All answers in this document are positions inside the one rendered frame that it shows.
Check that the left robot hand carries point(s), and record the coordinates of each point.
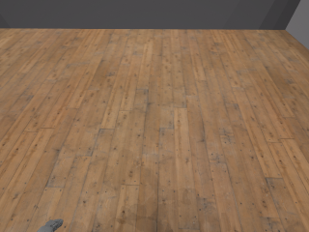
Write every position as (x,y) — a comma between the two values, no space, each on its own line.
(51,225)

